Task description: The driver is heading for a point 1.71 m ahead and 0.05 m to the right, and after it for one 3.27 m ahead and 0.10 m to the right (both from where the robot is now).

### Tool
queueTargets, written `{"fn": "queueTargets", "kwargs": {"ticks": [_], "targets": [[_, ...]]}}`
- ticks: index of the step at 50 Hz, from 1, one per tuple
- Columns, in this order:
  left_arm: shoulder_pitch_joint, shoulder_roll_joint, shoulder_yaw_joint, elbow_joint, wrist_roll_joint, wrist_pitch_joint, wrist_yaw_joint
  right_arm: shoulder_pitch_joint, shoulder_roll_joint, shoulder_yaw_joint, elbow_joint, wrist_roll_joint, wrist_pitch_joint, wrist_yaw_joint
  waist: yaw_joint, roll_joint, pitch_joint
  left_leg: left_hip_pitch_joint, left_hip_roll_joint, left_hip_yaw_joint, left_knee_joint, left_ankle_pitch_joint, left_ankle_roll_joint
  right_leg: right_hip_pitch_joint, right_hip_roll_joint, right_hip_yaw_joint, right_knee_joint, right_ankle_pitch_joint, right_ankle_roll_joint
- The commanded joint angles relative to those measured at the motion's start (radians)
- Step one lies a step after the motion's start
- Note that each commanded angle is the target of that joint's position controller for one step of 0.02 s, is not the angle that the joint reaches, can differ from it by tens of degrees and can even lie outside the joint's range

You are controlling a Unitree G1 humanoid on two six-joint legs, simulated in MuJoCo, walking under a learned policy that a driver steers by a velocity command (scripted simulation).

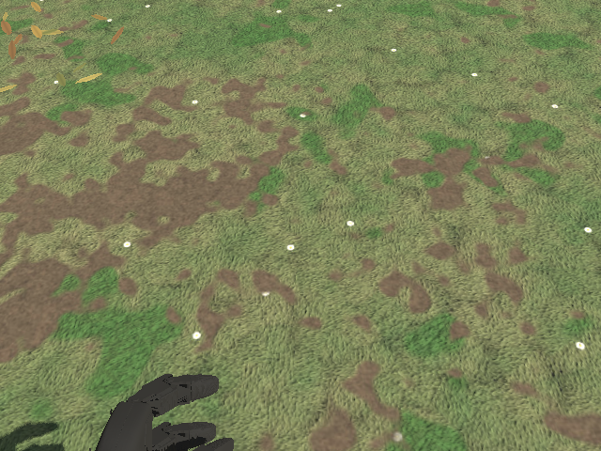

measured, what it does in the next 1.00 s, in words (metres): walks ahead: left foot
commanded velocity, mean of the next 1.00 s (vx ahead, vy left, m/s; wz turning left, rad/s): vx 0.50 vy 0.00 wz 0.00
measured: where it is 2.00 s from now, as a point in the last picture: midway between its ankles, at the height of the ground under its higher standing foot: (287, 256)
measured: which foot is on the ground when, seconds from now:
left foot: up 0.00-0.54, down 0.56-1.00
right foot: down 0.00-0.56, up 0.58-1.00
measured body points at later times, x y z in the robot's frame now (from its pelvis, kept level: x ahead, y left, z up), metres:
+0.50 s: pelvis +0.24 +0.00 +0.02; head +0.25 +0.00 +0.47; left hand +0.16 +0.21 -0.13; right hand +0.48 -0.16 -0.06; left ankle +0.38 +0.07 -0.68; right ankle +0.08 -0.07 -0.71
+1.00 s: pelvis +0.49 +0.04 +0.03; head +0.50 +0.05 +0.48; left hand +0.71 +0.22 -0.07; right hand +0.47 -0.21 -0.11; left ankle +0.40 +0.07 -0.71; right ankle +0.66 -0.10 -0.65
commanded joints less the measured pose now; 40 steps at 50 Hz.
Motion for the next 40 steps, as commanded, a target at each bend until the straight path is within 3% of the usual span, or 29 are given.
{"fn": "queueTargets", "kwargs": {"ticks": [1,2,3,4,5,6,7,9,13,16,18,19,22,25,26,27,28,29,30,31,32,33,34,35,37,38,40], "targets": [[0.437,0.22,0.079,0.045,-0.062,-0.025,0.012,-0.032,-0.185,-0.06,-0.164,0.089,0.001,0.031,0.206,-0.413,-0.391,-0.856,-0.073,-0.016,0.665,-0.053,0.043,1.017,-0.382,0.805,-0.402,0.329,0.041],[0.361,0.196,0.074,0.031,-0.045,-0.029,0.025,-0.01,-0.186,-0.067,-0.147,0.077,0.016,0.023,0.152,-0.303,-0.348,-0.88,-0.009,-0.041,0.796,0.037,0.014,0.949,-0.39,0.753,-0.394,0.395,0.029],[0.336,0.203,0.083,0.027,-0.024,-0.044,0.038,-0.054,-0.131,-0.051,-0.145,0.046,0.025,0.019,0.137,-0.159,-0.264,-0.836,0.04,-0.038,0.821,0.129,-0.009,0.785,-0.359,0.604,-0.35,0.5,0.014],[0.3,0.177,0.082,0.047,-0.025,-0.062,0.053,-0.113,-0.076,-0.034,-0.146,0.027,0.032,0.004,0.1,-0.023,-0.17,-0.739,0.092,-0.059,0.768,0.198,-0.016,0.545,-0.313,0.447,-0.328,0.494,0.028],[0.24,0.137,0.072,0.052,-0.034,-0.058,0.066,-0.096,0.004,-0.012,-0.122,0.031,0.029,-0.001,0.049,0.081,-0.094,-0.601,0.127,-0.087,0.689,0.231,-0.012,0.31,-0.219,0.33,-0.346,0.424,0.033],[0.219,0.109,0.052,0.055,-0.03,-0.047,0.075,-0.083,0.024,-0.007,-0.143,0.015,0.032,-0.008,0.007,0.029,-0.068,-0.511,0.116,-0.083,0.639,0.205,-0.018,0.174,-0.201,0.268,-0.364,0.494,0.011],[0.211,0.092,0.039,0.062,-0.015,-0.038,0.076,-0.08,0.019,-0.008,-0.154,-0.007,0.032,-0.018,-0.012,-0.004,-0.076,-0.471,0.103,-0.062,0.613,0.204,-0.023,0.124,-0.173,0.214,-0.373,0.56,-0.015],[0.268,0.112,0.033,0.092,0.002,-0.03,0.058,-0.155,-0.037,-0.022,-0.193,-0.027,0.03,-0.018,0.009,-0.049,-0.08,-0.54,0.093,-0.006,0.53,0.248,-0.031,0.197,-0.144,0.163,-0.412,0.558,-0.058],[0.46,0.16,0.035,0.165,-0.002,-0.027,0.039,-0.292,-0.044,-0.014,-0.227,0.01,0.02,0.021,0.097,-0.041,-0.046,-0.717,0.113,0.007,0.439,0.335,-0.023,0.374,-0.176,0.215,-0.461,0.368,-0.056],[0.532,0.14,0.022,0.197,0.001,-0.034,0.04,-0.413,-0.046,-0.003,-0.26,0.025,0.024,0.06,0.136,-0.066,0.021,-0.819,0.096,0.009,0.36,0.364,-0.009,0.476,-0.161,0.241,-0.484,0.214,-0.051],[0.571,0.14,0.016,0.216,0.005,-0.04,0.043,-0.47,-0.038,0.006,-0.267,0.028,0.033,0.086,0.145,-0.052,0.066,-0.838,0.089,0.012,0.297,0.386,0.007,0.513,-0.171,0.237,-0.496,0.221,-0.06],[0.603,0.141,0.011,0.222,0.006,-0.037,0.041,-0.507,-0.037,0.008,-0.263,0.037,0.034,0.097,0.158,-0.037,0.094,-0.835,0.082,0.021,0.236,0.38,0.005,0.536,-0.167,0.228,-0.492,0.226,-0.069],[0.627,0.152,0.008,0.234,0.001,-0.036,0.047,-0.555,-0.027,0.016,-0.258,0.036,0.037,0.115,0.155,-0.037,0.145,-0.706,0.043,0.053,0.116,0.359,0.019,0.507,-0.17,0.193,-0.481,0.289,-0.071],[0.557,0.189,0.022,0.229,-0.012,-0.042,0.068,-0.542,-0.035,0.013,-0.238,0.025,0.052,0.119,0.121,-0.04,0.155,-0.51,0.007,0.053,-0.011,0.314,0.068,0.447,-0.163,0.135,-0.393,0.399,-0.063],[0.514,0.195,0.021,0.216,-0.016,-0.045,0.072,-0.498,-0.046,0.008,-0.219,0.011,0.055,0.116,0.092,-0.026,0.125,-0.376,-0.008,0.041,-0.054,0.33,0.09,0.406,-0.158,0.109,-0.312,0.569,-0.055],[0.474,0.194,0.017,0.201,0.002,-0.045,0.078,-0.389,-0.077,-0.006,-0.187,0.002,0.051,0.11,0.035,0.001,0.031,-0.193,-0.032,0.053,-0.11,0.354,0.113,0.371,-0.117,0.057,-0.15,0.683,-0.032],[0.442,0.189,0.009,0.182,0.015,-0.043,0.088,-0.209,-0.135,-0.033,-0.142,0.017,0.036,0.098,-0.038,0.012,-0.127,0.091,0.062,-0.026,-0.151,0.321,0.117,0.25,-0.054,0.014,0.089,0.459,-0.006],[0.491,0.172,0.007,0.148,-0.04,-0.034,0.078,-0.114,-0.224,-0.053,-0.134,0.068,0.019,0.084,-0.023,0.15,-0.324,0.479,0.377,-0.494,-0.296,0.14,0.115,-0.089,0.091,-0.076,0.432,-0.306,0.038],[0.473,0.292,0.054,0.163,-0.07,-0.032,0.059,-0.057,-0.202,-0.056,-0.126,0.101,0.02,0.102,-0.097,0.207,-0.348,0.564,0.382,-0.717,-0.438,0.136,0.193,-0.339,0.12,0.011,0.621,-0.464,0.019],[0.465,0.305,0.065,0.157,-0.063,-0.023,0.059,-0.094,-0.176,-0.048,-0.126,0.091,0.014,0.099,-0.07,0.178,-0.295,0.491,0.378,-0.66,-0.452,0.125,0.205,-0.389,0.05,0.039,0.716,-0.414,0.037],[0.451,0.232,0.052,0.172,-0.043,-0.024,0.054,-0.127,-0.171,-0.051,-0.129,0.057,0.009,0.086,-0.049,0.105,-0.193,0.344,0.34,-0.57,-0.446,0.188,0.204,-0.375,0.009,0.04,0.745,-0.333,0.046],[0.439,0.137,0.027,0.191,-0.01,-0.02,0.065,-0.175,-0.155,-0.057,-0.127,0.048,-0.007,0.074,-0.001,-0.003,-0.082,0.14,0.312,-0.474,-0.445,0.308,0.201,-0.314,-0.033,0.058,0.738,-0.242,0.058],[0.466,0.048,0.002,0.208,0.004,-0.014,0.069,-0.216,-0.134,-0.061,-0.116,0.053,-0.015,0.053,0.047,-0.062,-0.027,-0.051,0.268,-0.392,-0.452,0.37,0.162,-0.223,-0.066,0.086,0.698,-0.162,0.069],[0.468,0.022,-0.004,0.207,0.003,-0.017,0.072,-0.245,-0.115,-0.051,-0.12,0.053,-0.019,0.039,0.084,-0.063,-0.004,-0.174,0.238,-0.322,-0.473,0.413,0.135,-0.147,-0.079,0.095,0.641,-0.128,0.066],[0.443,0.042,-0.002,0.194,0.009,-0.02,0.07,-0.258,-0.079,-0.036,-0.106,0.048,-0.014,0.029,0.105,0.016,-0.024,-0.222,0.185,-0.233,-0.493,0.473,0.122,-0.125,-0.096,0.088,0.573,-0.097,0.064],[0.405,0.061,0.004,0.19,0.024,-0.03,0.067,-0.243,-0.079,-0.032,-0.108,0.035,-0.011,0.024,0.099,0.013,-0.037,-0.195,0.168,-0.196,-0.498,0.555,0.12,-0.145,-0.097,0.066,0.551,-0.074,0.071],[0.275,0.093,0.009,0.139,0.01,-0.039,0.057,-0.207,-0.103,-0.031,-0.09,0.032,-0.005,0.026,0.078,0.026,-0.037,-0.148,0.146,-0.151,-0.508,0.637,0.123,-0.215,-0.11,0.046,0.491,-0.02,0.085]]}}
Keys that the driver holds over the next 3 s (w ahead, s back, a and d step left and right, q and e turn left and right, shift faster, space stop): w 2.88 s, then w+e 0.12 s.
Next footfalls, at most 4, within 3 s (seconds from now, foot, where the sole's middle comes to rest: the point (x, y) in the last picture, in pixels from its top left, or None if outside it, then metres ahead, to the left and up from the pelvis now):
0.56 left None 0.44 0.08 -0.75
1.16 right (341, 344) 0.74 -0.09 -0.75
1.62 left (235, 283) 0.93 0.16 -0.75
2.10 right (328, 206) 1.18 -0.10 -0.75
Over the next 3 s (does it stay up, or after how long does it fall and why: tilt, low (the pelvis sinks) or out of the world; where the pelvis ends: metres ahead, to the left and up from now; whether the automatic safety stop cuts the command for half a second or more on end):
stays up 1.49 0.06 0.04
